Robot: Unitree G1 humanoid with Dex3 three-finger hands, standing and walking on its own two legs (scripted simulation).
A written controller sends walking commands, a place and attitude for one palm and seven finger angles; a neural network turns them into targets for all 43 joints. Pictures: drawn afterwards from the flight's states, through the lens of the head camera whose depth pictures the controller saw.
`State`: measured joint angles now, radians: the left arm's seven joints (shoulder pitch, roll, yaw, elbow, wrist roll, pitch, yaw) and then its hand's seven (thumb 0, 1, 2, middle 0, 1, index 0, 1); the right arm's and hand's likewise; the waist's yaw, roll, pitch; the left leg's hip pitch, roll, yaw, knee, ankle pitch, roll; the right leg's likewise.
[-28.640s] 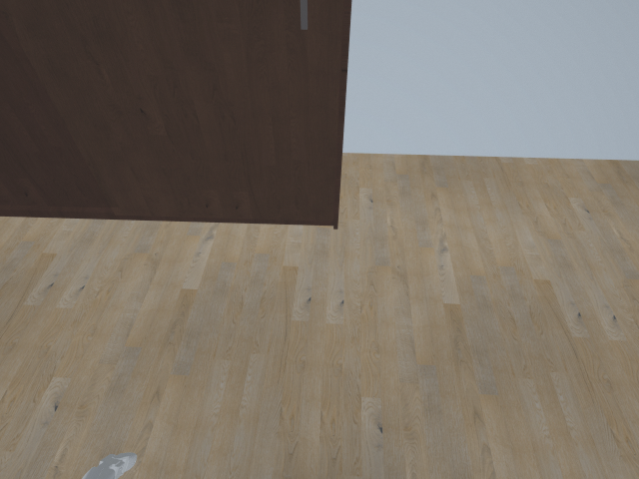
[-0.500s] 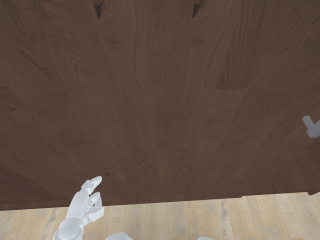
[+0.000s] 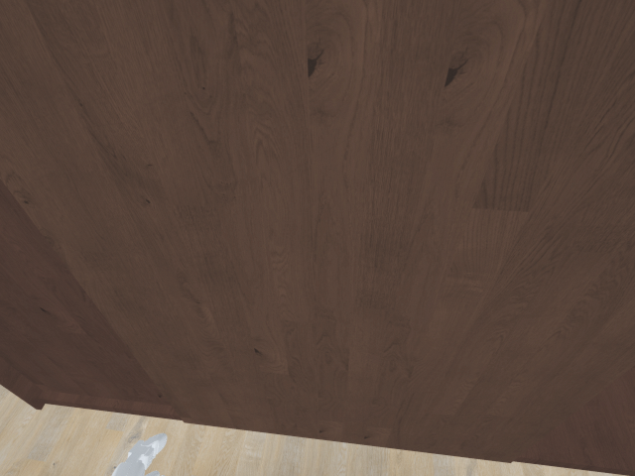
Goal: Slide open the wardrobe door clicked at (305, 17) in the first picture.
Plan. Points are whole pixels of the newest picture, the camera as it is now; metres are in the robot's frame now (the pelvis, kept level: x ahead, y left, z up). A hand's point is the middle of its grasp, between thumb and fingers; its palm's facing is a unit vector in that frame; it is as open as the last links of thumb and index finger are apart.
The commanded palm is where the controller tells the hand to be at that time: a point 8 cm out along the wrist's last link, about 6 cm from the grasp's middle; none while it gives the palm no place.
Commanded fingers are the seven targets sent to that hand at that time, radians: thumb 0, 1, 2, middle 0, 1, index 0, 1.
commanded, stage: stop walking and hold the door there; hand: right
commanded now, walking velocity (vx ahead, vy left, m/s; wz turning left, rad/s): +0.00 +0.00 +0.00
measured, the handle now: out of the picture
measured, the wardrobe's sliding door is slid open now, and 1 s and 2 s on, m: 0.43 0.43 0.43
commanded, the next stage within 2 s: none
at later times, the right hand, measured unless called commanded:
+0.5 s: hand out of the picture +0.31 -0.36 +0.18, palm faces +0.67 +0.69 -0.27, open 6.2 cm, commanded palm +0.26 -0.37 +0.15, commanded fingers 0.00 -0.90 -0.90 0.45 1.40 0.45 1.40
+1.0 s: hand out of the picture +0.31 -0.37 +0.17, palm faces +0.53 +0.80 -0.27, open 5.6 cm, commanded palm +0.27 -0.39 +0.15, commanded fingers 0.00 -0.90 -0.90 0.45 1.40 0.45 1.40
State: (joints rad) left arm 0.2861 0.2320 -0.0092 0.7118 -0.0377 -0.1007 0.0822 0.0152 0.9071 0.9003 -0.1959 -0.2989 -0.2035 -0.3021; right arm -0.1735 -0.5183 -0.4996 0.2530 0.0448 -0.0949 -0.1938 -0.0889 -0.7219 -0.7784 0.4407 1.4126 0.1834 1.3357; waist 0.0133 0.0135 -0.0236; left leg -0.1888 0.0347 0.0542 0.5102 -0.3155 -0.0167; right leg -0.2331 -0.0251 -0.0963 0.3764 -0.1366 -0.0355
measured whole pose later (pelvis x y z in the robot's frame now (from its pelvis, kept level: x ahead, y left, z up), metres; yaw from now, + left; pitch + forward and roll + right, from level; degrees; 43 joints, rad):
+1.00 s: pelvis -0.07 -0.05 -0.01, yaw -1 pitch +0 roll +0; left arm 0.12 0.22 -0.03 0.64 -0.04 -0.07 0.08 0.01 0.91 0.90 -0.20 -0.30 -0.21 -0.30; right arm -0.46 -0.50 -0.36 0.42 0.05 -0.13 -0.13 -0.14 -0.70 -0.77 0.46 1.43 0.35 1.40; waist -0.03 -0.04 0.10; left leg -0.31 0.09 0.14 0.84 -0.53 -0.02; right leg -0.35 0.06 -0.10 0.43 -0.10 -0.10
